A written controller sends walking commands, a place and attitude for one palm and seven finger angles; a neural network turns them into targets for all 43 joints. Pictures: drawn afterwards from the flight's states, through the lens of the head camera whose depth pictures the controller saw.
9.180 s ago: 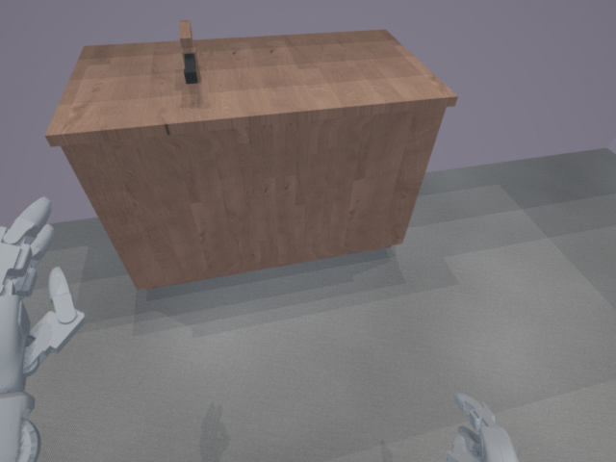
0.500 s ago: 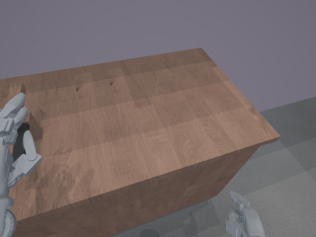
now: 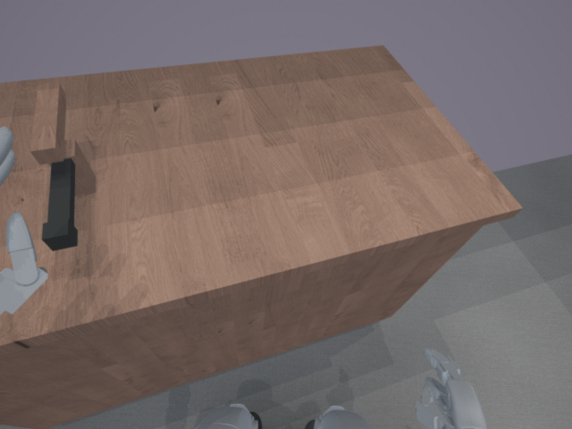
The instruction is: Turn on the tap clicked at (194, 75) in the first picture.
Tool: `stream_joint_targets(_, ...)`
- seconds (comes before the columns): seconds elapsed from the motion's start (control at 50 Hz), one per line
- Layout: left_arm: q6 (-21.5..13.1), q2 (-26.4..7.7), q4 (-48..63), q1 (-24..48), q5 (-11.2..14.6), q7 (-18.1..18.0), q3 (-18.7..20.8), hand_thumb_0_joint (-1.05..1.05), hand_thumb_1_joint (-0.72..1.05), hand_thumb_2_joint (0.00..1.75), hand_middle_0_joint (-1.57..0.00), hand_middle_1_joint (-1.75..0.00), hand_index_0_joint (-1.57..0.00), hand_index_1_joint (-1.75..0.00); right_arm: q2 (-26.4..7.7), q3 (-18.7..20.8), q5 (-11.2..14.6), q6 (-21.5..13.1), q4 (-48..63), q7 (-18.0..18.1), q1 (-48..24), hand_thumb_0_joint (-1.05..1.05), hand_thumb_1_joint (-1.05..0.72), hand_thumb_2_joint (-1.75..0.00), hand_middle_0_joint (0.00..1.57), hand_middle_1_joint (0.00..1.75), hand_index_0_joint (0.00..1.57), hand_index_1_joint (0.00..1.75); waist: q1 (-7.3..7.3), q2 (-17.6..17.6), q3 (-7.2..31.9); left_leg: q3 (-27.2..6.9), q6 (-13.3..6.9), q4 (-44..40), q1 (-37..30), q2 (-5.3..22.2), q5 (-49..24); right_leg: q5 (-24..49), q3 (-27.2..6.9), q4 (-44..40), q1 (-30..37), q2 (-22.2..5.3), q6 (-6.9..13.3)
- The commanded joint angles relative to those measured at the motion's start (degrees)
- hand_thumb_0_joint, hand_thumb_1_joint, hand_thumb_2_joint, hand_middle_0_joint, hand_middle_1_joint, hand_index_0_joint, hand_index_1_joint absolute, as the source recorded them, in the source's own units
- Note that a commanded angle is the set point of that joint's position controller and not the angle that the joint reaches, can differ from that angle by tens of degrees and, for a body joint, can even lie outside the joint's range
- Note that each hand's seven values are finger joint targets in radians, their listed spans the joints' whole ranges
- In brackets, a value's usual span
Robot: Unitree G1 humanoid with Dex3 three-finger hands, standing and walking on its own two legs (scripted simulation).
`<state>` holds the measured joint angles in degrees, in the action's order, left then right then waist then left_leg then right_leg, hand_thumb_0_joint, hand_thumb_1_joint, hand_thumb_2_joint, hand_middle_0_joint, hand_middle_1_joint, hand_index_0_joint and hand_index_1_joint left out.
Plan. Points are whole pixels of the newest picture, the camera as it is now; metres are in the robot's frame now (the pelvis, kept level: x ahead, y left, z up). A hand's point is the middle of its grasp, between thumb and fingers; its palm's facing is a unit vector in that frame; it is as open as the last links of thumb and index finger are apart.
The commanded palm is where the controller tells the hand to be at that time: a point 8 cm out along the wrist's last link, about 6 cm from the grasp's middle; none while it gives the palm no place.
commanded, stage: shuffle to correct the standing spot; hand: left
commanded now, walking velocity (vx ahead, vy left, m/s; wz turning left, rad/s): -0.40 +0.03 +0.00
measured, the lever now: (60, 234) +0.31 +0.31 +0.07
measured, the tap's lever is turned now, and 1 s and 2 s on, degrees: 0 0 0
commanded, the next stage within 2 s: come to a stop and stand still in 0.02 s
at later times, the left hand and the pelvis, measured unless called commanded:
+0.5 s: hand out of the picture +0.10 +0.23 +0.22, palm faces +0.31 -0.81 -0.49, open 7.4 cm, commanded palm +0.06 +0.28 +0.19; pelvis -0.11 +0.00 +0.00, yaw -3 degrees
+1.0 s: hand out of the picture +0.06 +0.27 +0.22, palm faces +0.38 -0.68 -0.63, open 7.4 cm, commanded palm +0.01 +0.30 +0.19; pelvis -0.16 +0.02 -0.01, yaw -1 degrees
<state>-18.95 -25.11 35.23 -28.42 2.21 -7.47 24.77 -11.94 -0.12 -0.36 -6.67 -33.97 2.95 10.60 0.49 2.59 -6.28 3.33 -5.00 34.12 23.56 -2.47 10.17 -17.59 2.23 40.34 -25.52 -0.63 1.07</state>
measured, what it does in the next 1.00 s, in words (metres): walks backwards: right foot, then left foot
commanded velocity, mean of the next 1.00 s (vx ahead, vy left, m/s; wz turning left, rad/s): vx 0.07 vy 0.01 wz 0.00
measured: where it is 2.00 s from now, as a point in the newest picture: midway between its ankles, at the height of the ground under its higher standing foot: outside the picture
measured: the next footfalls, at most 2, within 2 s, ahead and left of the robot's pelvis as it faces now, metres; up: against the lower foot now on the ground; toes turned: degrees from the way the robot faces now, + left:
right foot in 0.40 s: -0.09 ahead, -0.05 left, +0.00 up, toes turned -3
left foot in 0.68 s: -0.09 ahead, +0.15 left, +0.00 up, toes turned -3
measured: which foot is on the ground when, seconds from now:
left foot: down 0.00-0.40, up 0.42-0.66, down 0.68-0.94, up 0.96-1.00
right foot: up 0.00-0.38, down 0.40-1.00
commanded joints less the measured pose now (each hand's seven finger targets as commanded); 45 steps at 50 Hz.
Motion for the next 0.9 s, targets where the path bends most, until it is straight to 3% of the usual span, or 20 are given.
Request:
stream_joint_targets(0.0,-4.8,-9.1,11.7,4.2,1.0,-0.6,7.8,0.00,0.90,0.90,-0.20,-0.30,-0.20,-0.30,-5.6,2.3,-1.1,-5.5,8.7,0.4,-3.2,0.00,-0.90,-0.90,0.20,0.30,0.20,0.30,-0.83,-11.1,10.4,-22.0,-2.9,-20.5,-0.7,24.2,-1.5,-12.1,-7.8,29.9,-0.6,1.6,0.4)
stream_joint_targets(0.06,-4.7,-6.6,13.7,8.7,1.1,-0.1,5.2,0.00,0.90,0.90,-0.20,-0.30,-0.20,-0.30,-6.5,4.0,-0.5,-7.0,6.1,-0.5,-1.3,0.00,-0.90,-0.90,0.20,0.30,0.20,0.30,-1.51,-8.5,13.3,-15.1,0.0,-16.2,-12.0,19.5,-10.1,-8.7,-5.9,34.3,-7.6,2.4,0.4)
stream_joint_targets(0.18,0.4,-6.0,16.5,6.0,2.0,0.0,4.7,0.00,0.90,0.90,-0.20,-0.30,-0.20,-0.30,-5.6,3.4,1.2,-4.6,7.9,-2.8,-4.3,0.00,-0.90,-0.90,0.20,0.30,0.20,0.30,-0.46,-17.6,17.0,-14.4,6.3,-22.0,-14.5,14.0,26.2,-4.2,0.0,28.7,-6.2,4.9,-0.6)
stream_joint_targets(0.26,3.7,-7.9,17.8,4.7,2.0,-0.5,6.4,0.00,0.90,0.90,-0.20,-0.30,-0.20,-0.30,-4.8,2.6,1.7,-2.8,9.3,-2.9,-4.7,0.00,-0.90,-0.90,0.20,0.30,0.20,0.30,0.50,-24.8,18.2,-11.2,9.3,-22.4,-14.2,10.5,29.9,-7.1,5.9,7.2,3.9,6.2,0.8)
stream_joint_targets(0.32,5.6,-10.1,18.2,0.3,2.6,-0.5,7.9,0.00,0.90,0.90,-0.20,-0.30,-0.20,-0.30,-4.4,1.8,1.3,-2.2,11.2,-2.4,-3.3,0.00,-0.90,-0.90,0.20,0.30,0.20,0.30,1.07,-24.3,19.8,-9.5,9.2,-16.6,-15.2,9.0,20.4,-6.7,6.4,-16.9,14.3,5.6,2.7)
stream_joint_targets(0.34,6.3,-11.0,17.9,0.5,2.9,-0.3,8.2,0.00,0.90,0.90,-0.20,-0.30,-0.20,-0.30,-4.6,1.7,1.4,-1.5,12.1,-2.4,-4.0,0.00,-0.90,-0.90,0.20,0.30,0.20,0.30,1.48,-21.0,19.4,-6.8,9.7,-10.9,-10.7,7.8,18.4,-1.8,6.3,-25.5,21.4,4.0,3.6)
stream_joint_targets(0.38,5.9,-11.7,15.1,2.6,3.2,0.3,8.6,0.00,0.90,0.90,-0.20,-0.30,-0.20,-0.30,-4.8,2.6,2.1,0.0,11.2,-2.4,-1.5,0.00,-0.90,-0.90,0.20,0.30,0.20,0.30,-0.01,1.9,16.3,1.0,7.9,22.4,-8.7,-0.3,15.3,15.7,-2.3,-33.1,17.2,-8.4,7.5)
stream_joint_targets(0.4,5.6,-11.5,13.6,2.9,3.5,-0.4,9.1,0.00,0.90,0.90,-0.20,-0.30,-0.20,-0.30,-5.3,2.8,2.7,0.9,10.6,-2.7,-0.2,0.00,-0.90,-0.90,0.20,0.30,0.20,0.30,-0.74,6.5,15.8,-1.9,6.2,37.3,-0.2,-2.7,18.9,23.4,-2.9,-27.3,16.6,-13.3,10.1)
stream_joint_targets(0.42,5.7,-10.3,5.9,-0.2,3.9,-0.1,9.7,0.00,0.90,0.90,-0.20,-0.30,-0.20,-0.30,-6.1,3.2,2.5,1.4,9.9,-3.0,-1.0,0.00,-0.90,-0.90,0.20,0.30,0.20,0.30,-0.20,4.9,12.7,-2.7,6.3,50.0,8.9,-3.3,19.4,27.4,-0.8,-25.3,17.0,-13.9,10.9)
stream_joint_targets(0.44,6.7,-6.5,3.2,2.8,2.8,1.5,5.5,0.00,0.90,0.90,-0.20,-0.30,-0.20,-0.30,-8.0,4.9,4.3,1.5,10.8,-4.4,-0.9,0.00,-0.90,-0.90,0.20,0.30,0.20,0.30,-0.60,19.4,5.7,-9.2,7.1,58.7,16.2,-1.5,15.8,20.3,-12.7,-24.9,10.9,-19.0,12.9)
stream_joint_targets(0.48,5.9,-6.5,-4.6,3.9,3.0,2.0,6.7,0.00,0.90,0.90,-0.20,-0.30,-0.20,-0.30,-7.6,4.5,4.4,2.1,9.4,-3.7,-2.7,0.00,-0.90,-0.90,0.20,0.30,0.20,0.30,-2.24,14.6,-2.5,-16.7,5.7,58.9,15.6,5.8,11.4,6.8,-14.5,-25.3,-0.7,-20.8,13.5)
stream_joint_targets(0.52,4.7,-6.5,-9.0,9.0,1.4,1.9,4.4,0.00,0.90,0.90,-0.20,-0.30,-0.20,-0.30,-5.3,2.2,3.3,3.2,8.7,-3.6,-3.8,0.00,-0.90,-0.90,0.20,0.30,0.20,0.30,-2.44,-0.3,-1.6,-8.3,4.8,41.7,13.6,5.9,10.8,11.5,-6.4,-21.2,5.6,-16.7,9.6)
stream_joint_targets(0.6,2.2,-5.0,-0.6,20.7,-0.7,-0.5,-1.5,0.00,0.90,0.90,-0.20,-0.30,-0.20,-0.30,-3.8,3.0,2.7,-1.8,8.5,-2.3,-5.2,0.00,-0.90,-0.90,0.20,0.30,0.20,0.30,-0.65,0.9,4.6,2.6,1.6,-0.9,-5.3,-0.3,7.4,25.4,-3.3,-7.6,12.8,-10.2,5.8)
stream_joint_targets(0.64,1.8,-5.8,9.3,18.5,-0.6,-1.4,-0.1,0.00,0.90,0.90,-0.20,-0.30,-0.20,-0.30,-4.9,4.5,1.5,-3.8,9.0,-1.3,-3.3,0.00,-0.90,-0.90,0.20,0.30,0.20,0.30,-0.16,-4.0,11.3,4.3,0.7,-12.2,-17.6,-0.9,-0.6,25.6,-2.7,2.9,15.0,-6.0,4.3)
stream_joint_targets(0.7,-0.5,-12.4,19.7,8.8,-1.0,-1.6,7.6,0.00,0.90,0.90,-0.20,-0.30,-0.20,-0.30,-5.5,5.7,1.2,-5.7,9.5,-1.9,-1.9,0.00,-0.90,-0.90,0.20,0.30,0.20,0.30,-0.32,-21.1,15.4,-16.8,-7.1,-6.0,-31.7,14.4,-32.4,-14.2,1.3,25.1,-7.2,3.1,0.8)
stream_joint_targets(0.72,-0.5,-12.2,22.2,5.6,-0.5,-1.4,8.1,0.00,0.90,0.90,-0.20,-0.30,-0.20,-0.30,-4.1,4.1,0.1,-5.6,9.0,-2.8,-2.2,0.00,-0.90,-0.90,0.20,0.30,0.20,0.30,-2.34,-27.4,12.8,-29.2,-9.7,-7.8,-22.8,15.8,-24.1,-14.0,-3.0,26.8,-7.8,2.3,0.9)
stream_joint_targets(0.76,0.5,-11.8,19.7,2.3,-0.7,-1.1,10.5,0.00,0.90,0.90,-0.20,-0.30,-0.20,-0.30,-5.8,5.2,0.8,-4.2,8.8,-4.0,-3.3,0.00,-0.90,-0.90,0.20,0.30,0.20,0.30,-1.48,-20.5,6.9,-28.2,-9.3,-9.6,-8.6,17.4,-12.0,-7.8,-7.9,21.9,-3.6,-1.0,1.2)
stream_joint_targets(0.8,0.8,-13.1,16.6,-2.7,0.8,-1.2,14.7,0.00,0.90,0.90,-0.20,-0.30,-0.20,-0.30,-6.6,5.8,2.0,-2.9,9.6,-3.8,-1.9,0.00,-0.90,-0.90,0.20,0.30,0.20,0.30,0.26,-15.8,9.8,-16.7,-4.3,-5.1,-6.3,14.1,-9.2,-6.5,-3.6,6.2,5.4,-0.6,1.3)
stream_joint_targets(0.84,1.3,-11.8,8.3,-6.2,1.8,-0.8,16.0,0.00,0.90,0.90,-0.20,-0.30,-0.20,-0.30,-5.9,4.9,2.4,-1.9,9.8,-3.2,0.1,0.00,-0.90,-0.90,0.20,0.30,0.20,0.30,-0.27,-14.2,11.3,-13.0,-2.3,-1.4,-3.3,12.8,-3.2,-0.4,0.2,-4.6,13.1,0.7,0.7)
stream_joint_targets(0.88,2.3,-10.3,1.3,-4.4,2.3,0.1,15.2,0.00,0.90,0.90,-0.20,-0.30,-0.20,-0.30,-5.9,4.4,3.1,-0.7,9.8,-2.9,0.7,0.00,-0.90,-0.90,0.20,0.30,0.20,0.30,-0.88,-7.1,11.5,-9.8,-0.9,3.1,3.0,10.7,9.9,7.4,1.6,-10.7,21.3,0.0,-0.4)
